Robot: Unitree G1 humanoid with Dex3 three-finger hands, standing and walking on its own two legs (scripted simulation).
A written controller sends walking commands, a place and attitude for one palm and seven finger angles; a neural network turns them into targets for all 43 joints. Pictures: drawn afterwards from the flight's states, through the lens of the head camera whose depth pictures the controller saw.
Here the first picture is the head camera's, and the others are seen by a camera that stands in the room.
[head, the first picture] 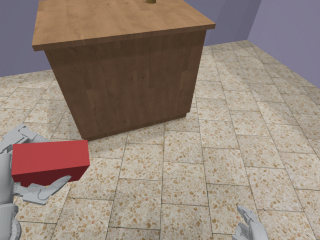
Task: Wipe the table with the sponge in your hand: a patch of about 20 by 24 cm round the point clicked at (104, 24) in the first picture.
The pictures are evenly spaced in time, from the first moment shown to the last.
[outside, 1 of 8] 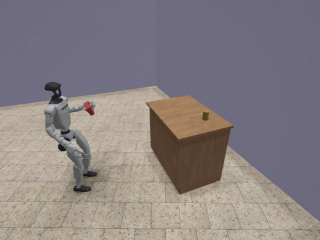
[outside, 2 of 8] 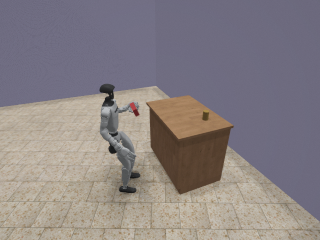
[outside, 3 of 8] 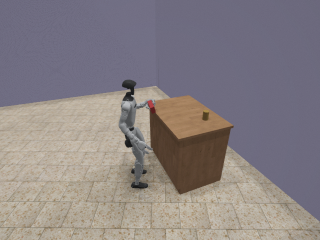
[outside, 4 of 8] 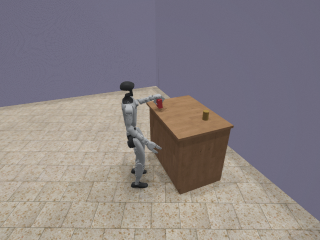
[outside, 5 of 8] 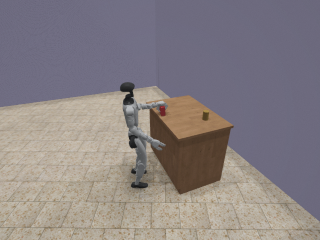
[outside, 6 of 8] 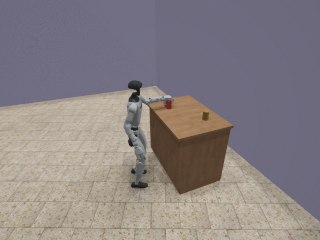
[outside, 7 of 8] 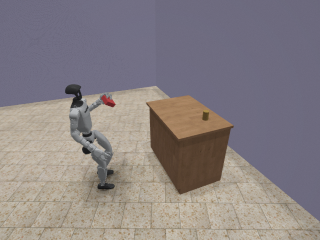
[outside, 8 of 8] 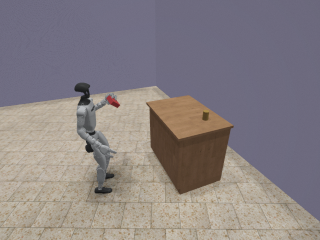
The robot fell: no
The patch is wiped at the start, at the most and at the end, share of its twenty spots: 0.00 1.00 1.00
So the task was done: yes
